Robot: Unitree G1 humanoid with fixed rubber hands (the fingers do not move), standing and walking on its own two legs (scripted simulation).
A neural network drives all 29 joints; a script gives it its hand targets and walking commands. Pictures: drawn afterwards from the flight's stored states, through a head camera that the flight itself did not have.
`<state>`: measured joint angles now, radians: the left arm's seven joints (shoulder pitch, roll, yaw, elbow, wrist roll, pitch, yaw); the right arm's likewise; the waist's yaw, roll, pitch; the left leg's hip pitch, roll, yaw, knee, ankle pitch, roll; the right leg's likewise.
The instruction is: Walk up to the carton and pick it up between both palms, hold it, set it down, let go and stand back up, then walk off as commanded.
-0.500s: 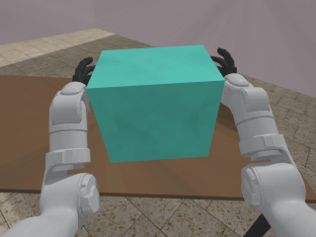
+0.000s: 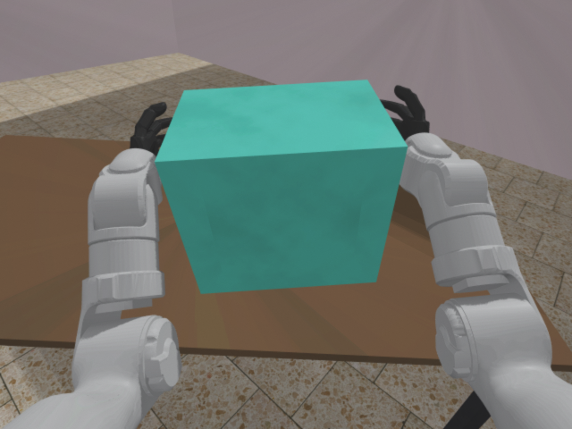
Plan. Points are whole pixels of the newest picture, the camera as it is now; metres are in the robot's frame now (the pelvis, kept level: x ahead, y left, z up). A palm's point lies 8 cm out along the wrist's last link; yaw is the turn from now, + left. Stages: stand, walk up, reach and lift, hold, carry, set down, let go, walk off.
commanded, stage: hold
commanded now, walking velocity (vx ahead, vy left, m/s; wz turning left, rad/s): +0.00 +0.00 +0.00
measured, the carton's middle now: (282, 188) +0.37 -0.01 +0.22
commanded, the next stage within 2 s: none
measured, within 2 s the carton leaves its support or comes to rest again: neither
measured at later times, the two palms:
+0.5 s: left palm (145, 156) +0.37 +0.17 +0.26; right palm (410, 144) +0.37 -0.17 +0.29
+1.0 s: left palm (146, 160) +0.37 +0.17 +0.26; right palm (409, 148) +0.37 -0.17 +0.28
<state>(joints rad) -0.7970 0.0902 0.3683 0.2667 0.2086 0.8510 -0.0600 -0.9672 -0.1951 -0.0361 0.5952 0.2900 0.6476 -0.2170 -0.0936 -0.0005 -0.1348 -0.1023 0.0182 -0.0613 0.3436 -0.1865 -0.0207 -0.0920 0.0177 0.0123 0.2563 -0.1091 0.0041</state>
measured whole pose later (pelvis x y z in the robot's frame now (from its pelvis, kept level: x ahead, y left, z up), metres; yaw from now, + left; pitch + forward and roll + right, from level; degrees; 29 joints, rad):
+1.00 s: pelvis +0.00 +0.00 +0.00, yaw +0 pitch -3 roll -1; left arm -0.79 0.09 0.36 0.26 0.21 0.86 -0.06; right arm -0.96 -0.20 -0.02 0.59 0.31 0.64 -0.22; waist -0.10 0.01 -0.12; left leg -0.10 0.02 -0.07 0.34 -0.19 -0.02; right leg -0.08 0.02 0.01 0.25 -0.11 0.00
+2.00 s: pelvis +0.00 +0.00 +0.00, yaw +0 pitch -3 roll -1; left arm -0.79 0.09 0.36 0.26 0.21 0.86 -0.06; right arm -0.95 -0.20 -0.02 0.58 0.31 0.65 -0.23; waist -0.10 0.00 -0.14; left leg -0.10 0.02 -0.06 0.35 -0.19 -0.02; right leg -0.08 0.02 0.02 0.25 -0.11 0.00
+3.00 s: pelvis +0.01 +0.00 +0.00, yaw +3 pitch -9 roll -1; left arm -0.69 0.06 0.34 0.31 0.27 0.53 -0.09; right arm -0.72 -0.06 -0.15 0.61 0.09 0.15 -0.12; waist -0.11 -0.06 0.07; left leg 0.03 0.00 -0.07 0.31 -0.19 -0.01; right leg 0.05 -0.01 -0.02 0.25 -0.14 0.01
